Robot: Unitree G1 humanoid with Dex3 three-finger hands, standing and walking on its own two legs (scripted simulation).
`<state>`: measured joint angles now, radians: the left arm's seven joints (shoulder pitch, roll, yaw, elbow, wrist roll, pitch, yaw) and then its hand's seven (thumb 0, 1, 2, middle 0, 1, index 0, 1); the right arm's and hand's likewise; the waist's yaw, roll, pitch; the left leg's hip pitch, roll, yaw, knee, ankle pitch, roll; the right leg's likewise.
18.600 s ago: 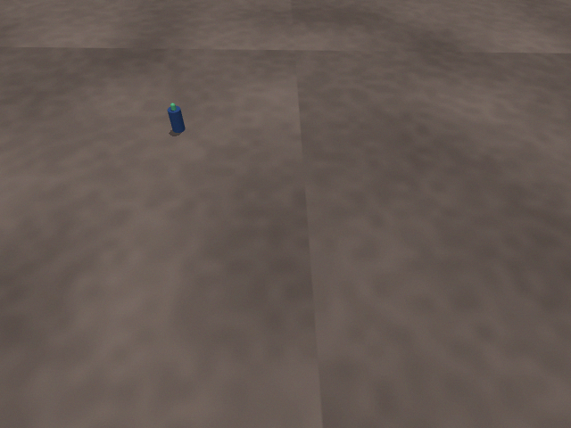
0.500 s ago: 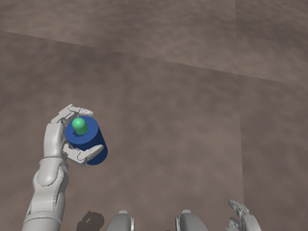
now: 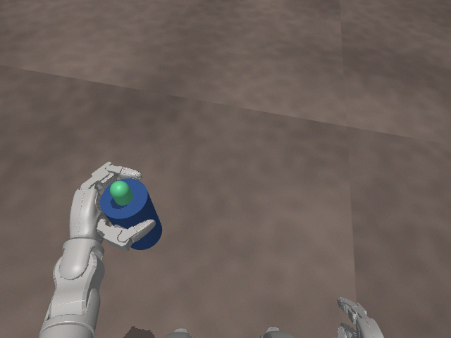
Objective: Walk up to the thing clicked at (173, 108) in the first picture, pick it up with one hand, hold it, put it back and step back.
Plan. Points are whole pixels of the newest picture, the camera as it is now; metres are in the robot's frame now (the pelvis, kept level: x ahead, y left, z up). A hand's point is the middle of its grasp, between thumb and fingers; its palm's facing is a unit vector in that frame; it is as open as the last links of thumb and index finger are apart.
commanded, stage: lift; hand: left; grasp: from the side
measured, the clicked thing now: (132, 211) +0.33 +0.17 +0.03
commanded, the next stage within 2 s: hold in 0.02 s
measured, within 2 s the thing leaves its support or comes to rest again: neither
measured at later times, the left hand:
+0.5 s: hand (130, 206) +0.32 +0.16 +0.07, palm faces +0.05 -1.00 +0.00, open 10.2 cm
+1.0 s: hand (130, 204) +0.32 +0.16 +0.07, palm faces +0.04 -1.00 +0.00, open 10.2 cm
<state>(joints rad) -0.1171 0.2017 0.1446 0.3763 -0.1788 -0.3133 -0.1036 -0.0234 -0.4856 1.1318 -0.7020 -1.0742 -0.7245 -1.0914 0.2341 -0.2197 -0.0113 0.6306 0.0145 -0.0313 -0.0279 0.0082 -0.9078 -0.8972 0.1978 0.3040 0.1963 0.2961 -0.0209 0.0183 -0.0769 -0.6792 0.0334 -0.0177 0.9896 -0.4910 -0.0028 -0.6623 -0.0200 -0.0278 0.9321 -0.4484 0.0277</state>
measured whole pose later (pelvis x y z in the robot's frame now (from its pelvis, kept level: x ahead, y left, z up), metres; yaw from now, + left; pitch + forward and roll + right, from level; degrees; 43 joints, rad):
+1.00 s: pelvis +0.00 -0.01 +0.02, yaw +0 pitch +6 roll -1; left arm -0.11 0.19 0.14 0.40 -0.18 -0.31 -0.12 -0.02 -0.42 1.05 -0.70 -1.03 -0.73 -1.05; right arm 0.23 -0.22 -0.01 0.64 0.02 -0.02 -0.03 0.01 -0.92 -0.90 0.20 0.30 0.20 0.30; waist -0.02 0.02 -0.04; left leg -0.53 0.03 -0.01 0.85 -0.43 -0.01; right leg -0.52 -0.02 -0.02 0.81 -0.39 0.02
